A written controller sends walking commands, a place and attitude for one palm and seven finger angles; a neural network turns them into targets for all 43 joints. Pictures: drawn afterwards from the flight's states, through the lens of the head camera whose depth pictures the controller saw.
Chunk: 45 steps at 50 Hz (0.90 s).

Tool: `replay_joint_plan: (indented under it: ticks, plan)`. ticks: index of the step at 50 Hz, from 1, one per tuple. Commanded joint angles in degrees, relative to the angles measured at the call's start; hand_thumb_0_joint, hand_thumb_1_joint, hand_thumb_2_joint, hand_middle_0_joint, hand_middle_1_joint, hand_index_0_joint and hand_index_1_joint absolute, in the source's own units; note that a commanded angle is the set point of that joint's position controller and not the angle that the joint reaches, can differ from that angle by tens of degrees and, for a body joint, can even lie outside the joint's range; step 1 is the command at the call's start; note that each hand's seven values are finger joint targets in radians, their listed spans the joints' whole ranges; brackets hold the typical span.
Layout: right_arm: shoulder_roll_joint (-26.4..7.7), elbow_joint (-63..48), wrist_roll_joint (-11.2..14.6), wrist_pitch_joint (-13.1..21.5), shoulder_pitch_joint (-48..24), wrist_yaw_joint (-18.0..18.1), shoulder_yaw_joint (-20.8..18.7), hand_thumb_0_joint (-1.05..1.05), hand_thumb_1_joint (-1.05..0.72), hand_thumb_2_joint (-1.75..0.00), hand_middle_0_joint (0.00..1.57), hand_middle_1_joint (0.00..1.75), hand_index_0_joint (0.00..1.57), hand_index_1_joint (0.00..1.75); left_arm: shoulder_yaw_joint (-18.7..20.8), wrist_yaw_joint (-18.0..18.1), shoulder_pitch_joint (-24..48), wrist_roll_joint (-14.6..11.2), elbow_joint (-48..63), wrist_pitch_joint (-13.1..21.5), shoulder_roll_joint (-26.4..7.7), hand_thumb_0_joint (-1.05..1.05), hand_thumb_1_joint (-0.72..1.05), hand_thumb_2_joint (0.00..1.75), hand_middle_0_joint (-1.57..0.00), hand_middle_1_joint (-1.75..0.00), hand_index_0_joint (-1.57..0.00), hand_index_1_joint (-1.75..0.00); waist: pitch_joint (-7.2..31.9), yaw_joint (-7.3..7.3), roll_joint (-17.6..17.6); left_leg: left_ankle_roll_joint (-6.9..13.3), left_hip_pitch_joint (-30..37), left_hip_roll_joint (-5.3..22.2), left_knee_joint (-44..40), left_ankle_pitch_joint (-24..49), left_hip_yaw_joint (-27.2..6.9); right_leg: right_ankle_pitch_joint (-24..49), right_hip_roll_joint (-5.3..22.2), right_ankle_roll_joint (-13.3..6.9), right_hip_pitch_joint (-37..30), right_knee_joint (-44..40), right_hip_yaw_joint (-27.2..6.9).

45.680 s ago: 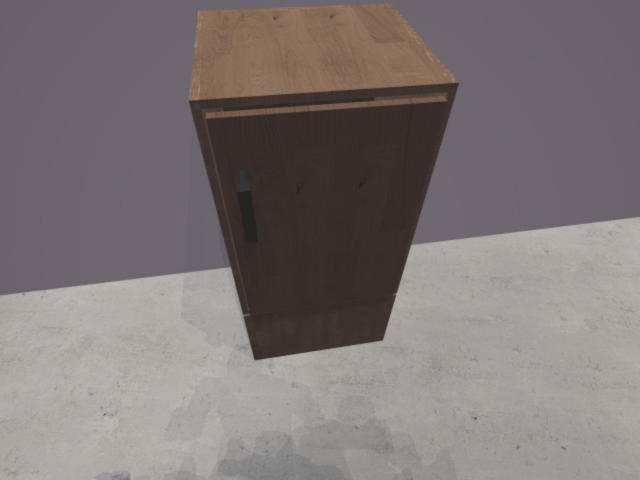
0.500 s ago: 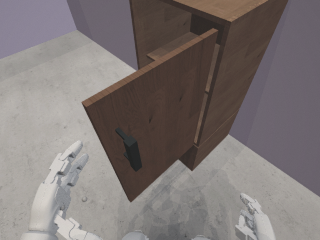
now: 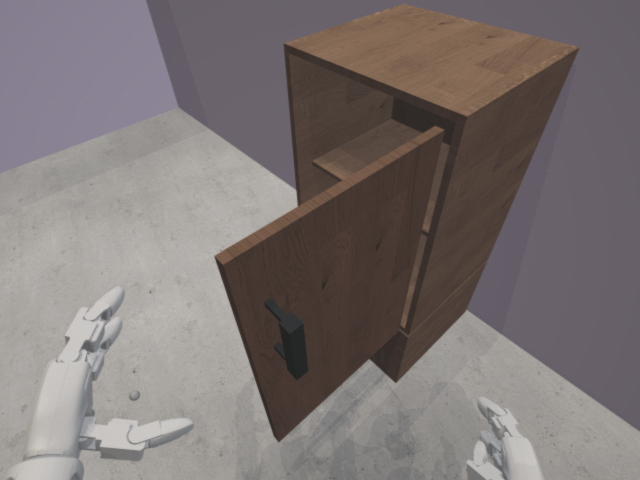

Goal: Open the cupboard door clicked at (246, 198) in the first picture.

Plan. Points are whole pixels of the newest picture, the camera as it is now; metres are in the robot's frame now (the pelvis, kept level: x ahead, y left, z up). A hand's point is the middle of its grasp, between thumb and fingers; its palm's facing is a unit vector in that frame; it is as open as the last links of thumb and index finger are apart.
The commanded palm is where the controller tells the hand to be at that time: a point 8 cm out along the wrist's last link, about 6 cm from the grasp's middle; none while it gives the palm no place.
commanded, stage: draw the hand back to the body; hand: left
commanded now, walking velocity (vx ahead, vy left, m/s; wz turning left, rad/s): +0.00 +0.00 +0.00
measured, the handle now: (285, 338) +0.31 +0.09 +0.00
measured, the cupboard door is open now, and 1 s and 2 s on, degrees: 90 90 90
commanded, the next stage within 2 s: step back with the hand held close in 0.82 s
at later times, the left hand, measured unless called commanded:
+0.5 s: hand (54, 320) +0.20 +0.26 +0.19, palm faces +0.46 -0.78 -0.41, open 8.5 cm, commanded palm +0.15 +0.30 +0.19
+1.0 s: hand (70, 332) +0.19 +0.25 +0.18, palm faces +0.44 -0.80 -0.41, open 7.4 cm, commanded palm +0.14 +0.28 +0.20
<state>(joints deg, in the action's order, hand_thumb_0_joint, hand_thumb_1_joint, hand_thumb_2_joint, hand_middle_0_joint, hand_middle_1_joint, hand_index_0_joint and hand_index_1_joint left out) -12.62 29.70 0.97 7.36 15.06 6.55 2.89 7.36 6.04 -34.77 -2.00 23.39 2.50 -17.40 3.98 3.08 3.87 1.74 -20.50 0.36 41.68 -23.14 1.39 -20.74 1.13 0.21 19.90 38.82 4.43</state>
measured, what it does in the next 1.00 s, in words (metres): stands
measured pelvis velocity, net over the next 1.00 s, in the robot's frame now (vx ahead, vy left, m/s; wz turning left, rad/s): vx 0.00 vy -0.02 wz -0.02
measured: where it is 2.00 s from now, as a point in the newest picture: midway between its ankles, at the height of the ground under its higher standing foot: outside the picture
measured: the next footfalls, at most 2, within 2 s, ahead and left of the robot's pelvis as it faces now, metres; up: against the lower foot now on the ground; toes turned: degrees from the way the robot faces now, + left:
none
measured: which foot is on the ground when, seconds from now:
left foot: down 0.00-1.00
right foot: down 0.00-1.00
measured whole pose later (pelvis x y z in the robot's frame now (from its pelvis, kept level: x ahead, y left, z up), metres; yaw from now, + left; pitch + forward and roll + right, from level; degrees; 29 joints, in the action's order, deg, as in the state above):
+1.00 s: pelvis +0.00 -0.02 +0.03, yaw -1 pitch -4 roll -1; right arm -13.1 36.8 0.1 6.0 10.9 4.5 0.9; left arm 19.8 6.0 -26.0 -3.1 21.1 5.6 -19.2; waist -1.3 3.9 4.2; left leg 0.4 -4.8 1.5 23.7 -14.6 2.4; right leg -11.8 -0.8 -1.0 4.6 20.6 3.5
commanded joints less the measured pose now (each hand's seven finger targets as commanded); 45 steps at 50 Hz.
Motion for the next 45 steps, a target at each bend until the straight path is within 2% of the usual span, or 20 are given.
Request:
replay_joint_plan:
  ticks: [1, 3, 5, 7, 9, 11, 12, 13, 17, 18, 20, 22, 24, 26, 30, 33, 34, 36, 41, 45]
  plan:
    - [-6.0, -7.5, -0.5, 3.9, -7.1, 0.6, -1.9, 0.0, -0.9, -0.9, 0.2, 0.3, 0.2, 0.3, 7.9, 2.4, 5.4, 0.7, 12.9, 3.6, -8.8, 0.0, 0.17, 0.58, -0.17, -0.3, -0.17, -0.3, 0.9, -0.07, -0.5, -0.7, 5.3, 1.3, -12.5, 16.4, -2.8, 11.0, -0.1, -1.4, -6.4, -9.7, -1.2]
    - [-6.0, -6.8, -0.6, 4.2, -7.5, 0.1, -1.9, 0.0, -0.9, -0.9, 0.2, 0.3, 0.2, 0.3, 8.1, 2.3, 5.4, 0.5, 12.6, 3.8, -8.0, 0.0, 0.23, 0.62, -0.18, -0.3, -0.18, -0.3, 0.5, 0.04, -1.0, -1.0, 7.2, 1.6, -14.4, 19.1, -3.1, 12.1, -0.2, -1.2, -8.1, -10.7, -1.0]
    - [-6.0, -6.1, -0.7, 4.5, -7.8, -0.3, -2.0, 0.0, -0.9, -0.9, 0.2, 0.3, 0.2, 0.3, 8.7, 2.2, 5.8, 0.6, 13.7, 4.0, -8.2, 0.0, 0.31, 0.64, -0.18, -0.3, -0.18, -0.3, 0.8, 0.22, 0.7, -1.4, 9.3, 1.9, -15.8, 22.2, -3.2, 13.3, -0.3, -1.3, -9.7, -11.7, -1.0]
    - [-6.2, -5.5, -0.8, 4.5, -8.4, -0.7, -2.0, 0.0, -0.9, -0.9, 0.2, 0.3, 0.2, 0.3, 9.3, 2.0, 5.9, 0.3, 12.7, 3.9, -8.2, 0.0, 0.37, 0.68, -0.18, -0.3, -0.18, -0.3, -0.6, 0.23, -0.6, -1.6, 9.7, 2.1, -17.1, 23.7, -3.1, 14.8, -0.3, -1.3, -11.5, -12.9, -1.0]
    - [-6.3, -4.9, -0.9, 4.2, -8.8, -0.9, -2.3, 0.0, -0.9, -0.9, 0.2, 0.3, 0.2, 0.3, 11.4, 2.0, 7.0, 0.2, 12.4, 4.0, -9.4, 0.0, 0.44, 0.7, -0.18, -0.3, -0.18, -0.3, -0.8, 0.56, -1.1, -1.6, 10.7, 2.2, -18.3, 23.6, -2.8, 15.1, -0.6, -1.4, -12.6, -14.1, -1.1]
    - [-6.5, -4.4, -1.0, 4.0, -9.2, -1.0, -2.4, 0.0, -0.9, -0.9, 0.2, 0.3, 0.2, 0.3, 13.1, 2.0, 8.3, 0.2, 12.3, 4.3, -10.5, 0.0, 0.51, 0.74, -0.19, -0.3, -0.19, -0.3, -1.3, 0.81, 0.3, -1.8, 11.1, 2.2, -19.2, 24.8, -2.7, 16.1, -0.6, -1.7, -14.3, -15.1, -1.2]
    - [-6.3, -4.3, -1.0, 3.7, -9.4, -1.1, -2.4, 0.0, -0.9, -0.9, 0.2, 0.3, 0.2, 0.3, 13.7, 1.9, 8.2, -0.1, 11.8, 4.2, -10.4, 0.0, 0.55, 0.75, -0.19, -0.3, -0.19, -0.3, -1.7, 0.86, -0.5, -1.8, 11.4, 2.1, -19.6, 24.8, -2.5, 16.7, -0.6, -1.5, -14.6, -15.4, -1.3]
    - [-6.5, -4.2, -1.0, 3.5, -9.4, -1.2, -2.6, 0.0, -0.9, -0.9, 0.2, 0.3, 0.2, 0.3, 14.5, 1.9, 9.2, -0.1, 12.7, 4.4, -11.0, 0.0, 0.58, 0.76, -0.19, -0.3, -0.19, -0.3, -0.5, 0.91, 0.5, -1.8, 12.3, 2.1, -19.8, 25.5, -2.2, 17.2, -0.6, -1.5, -15.3, -15.7, -1.5]
    - [-6.5, -3.6, -1.1, 3.0, -10.1, -1.5, -2.8, 0.0, -0.9, -0.9, 0.2, 0.3, 0.2, 0.3, 16.5, 1.8, 11.2, -0.6, 12.5, 4.6, -11.7, 0.0, 0.73, 0.82, -0.19, -0.3, -0.19, -0.3, -1.6, 0.95, 0.3, -1.8, 13.2, 2.1, -20.7, 26.1, -2.1, 18.3, -0.8, -1.5, -16.3, -17.0, -1.8]
    - [-6.5, -3.5, -1.1, 2.9, -10.2, -1.5, -2.9, 0.0, -0.9, -0.9, 0.2, 0.3, 0.2, 0.3, 17.2, 1.9, 12.0, -0.6, 12.9, 4.7, -12.3, 0.0, 0.76, 0.84, -0.19, -0.3, -0.19, -0.3, -0.8, 1.04, 1.3, -1.6, 14.1, 2.0, -20.7, 26.1, -1.7, 18.6, -0.7, -1.5, -16.5, -17.3, -2.0]
    - [-6.4, -3.1, -1.2, 2.9, -10.2, -1.6, -3.1, 0.0, -0.9, -0.9, 0.2, 0.3, 0.2, 0.3, 18.5, 2.0, 13.3, -0.7, 13.4, 5.1, -12.9, 0.0, 0.83, 0.87, -0.2, -0.3, -0.2, -0.3, -0.2, 1.04, 0.7, -1.6, 14.6, 1.8, -21.0, 26.7, -1.7, 19.3, -0.8, -1.5, -17.1, -17.5, -1.9]
    - [-6.4, -2.7, -1.1, 2.5, -10.7, -1.5, -3.2, 0.0, -0.9, -0.9, 0.2, 0.3, 0.2, 0.3, 19.6, 2.0, 13.8, -1.1, 11.6, 5.0, -13.3, 0.0, 0.9, 0.9, -0.2, -0.3, -0.2, -0.3, -1.5, 1.11, -0.1, -1.4, 14.5, 1.7, -21.2, 25.5, -1.4, 19.5, -0.7, -1.6, -17.2, -18.3, -2.2]
    - [-6.5, -2.4, -1.0, 2.1, -10.9, -1.8, -3.4, 0.0, -0.9, -0.9, 0.2, 0.3, 0.2, 0.3, 17.2, 1.4, 12.3, -1.1, 9.2, 4.7, -10.5, 0.0, 0.9, 0.9, -0.2, -0.3, -0.2, -0.3, -2.9, 0.84, -0.1, -1.2, 14.9, 1.9, -21.5, 24.8, -1.0, 18.7, -0.8, -1.4, -16.0, -18.8, -2.2]
    - [-6.7, -2.4, -1.0, 1.8, -11.2, -1.9, -3.7, 0.0, -0.9, -0.9, 0.2, 0.3, 0.2, 0.3, 16.7, 1.2, 12.2, -1.3, 8.3, 4.9, -10.2, 0.0, 0.9, 0.9, -0.2, -0.3, -0.2, -0.3, -3.4, 0.82, -1.4, -1.0, 14.3, 1.8, -21.9, 23.4, -0.9, 18.5, -0.7, -1.5, -16.6, -19.4, -2.3]
    - [-6.7, -2.7, -1.2, 1.6, -11.4, -1.9, -3.9, 0.0, -0.9, -0.9, 0.2, 0.3, 0.2, 0.3, 18.1, 1.3, 13.4, -1.1, 11.1, 5.3, -12.2, 0.0, 0.9, 0.9, -0.2, -0.3, -0.2, -0.3, -0.7, 1.12, -1.0, -0.7, 15.4, 1.3, -21.5, 23.6, -0.5, 19.7, -0.7, -1.3, -17.7, -19.4, -2.7]
    - [-6.3, -2.5, -1.2, 1.8, -11.7, -1.7, -3.8, 0.0, -0.9, -0.9, 0.2, 0.3, 0.2, 0.3, 19.0, 1.5, 12.8, -1.2, 11.2, 5.4, -13.1, 0.0, 0.9, 0.9, -0.2, -0.3, -0.2, -0.3, -0.6, 1.37, -0.9, -0.6, 15.6, 1.2, -21.4, 23.6, -0.5, 20.2, -0.6, -1.4, -17.9, -19.6, -2.9]
    - [-6.2, -2.4, -1.1, 1.9, -11.8, -1.6, -3.8, 0.0, -0.9, -0.9, 0.2, 0.3, 0.2, 0.3, 19.1, 1.5, 13.1, -1.1, 12.1, 5.5, -13.4, 0.0, 0.9, 0.9, -0.2, -0.3, -0.2, -0.3, -0.1, 1.35, 0.3, -0.6, 16.0, 1.1, -21.1, 24.0, -0.2, 20.8, -0.6, -1.4, -17.9, -19.7, -3.3]
    - [-6.2, -2.1, -1.3, 2.2, -11.8, -1.6, -3.7, 0.0, -0.9, -0.9, 0.2, 0.3, 0.2, 0.3, 19.3, 1.6, 13.7, -1.1, 12.2, 5.6, -13.8, 0.0, 0.9, 0.9, -0.2, -0.3, -0.2, -0.3, -0.8, 1.29, 0.9, -0.8, 15.7, 0.9, -21.0, 24.1, -0.3, 21.1, -0.6, -1.6, -18.1, -20.0, -3.2]
    - [-6.2, -1.6, -1.0, 2.2, -12.2, -1.4, -3.9, 0.0, -0.9, -0.9, 0.2, 0.3, 0.2, 0.3, 18.3, 1.4, 13.5, -1.3, 9.4, 5.4, -12.5, 0.0, 0.9, 0.9, -0.2, -0.3, -0.2, -0.3, -3.9, 0.99, -0.8, -0.5, 15.4, 1.0, -21.6, 21.0, 0.0, 18.0, -0.6, -1.3, -16.0, -21.3, -3.3]
    - [-6.0, -1.5, -1.0, 2.4, -12.2, -1.4, -4.1, 0.0, -0.9, -0.9, 0.2, 0.3, 0.2, 0.3, 18.1, 1.3, 13.6, -1.4, 9.3, 5.9, -12.3, 0.0, 0.9, 0.9, -0.2, -0.3, -0.2, -0.3, -3.2, 1.04, -0.7, -0.3, 16.0, 0.9, -21.8, 19.3, 0.1, 16.1, -0.6, -1.1, -15.6, -21.8, -3.6]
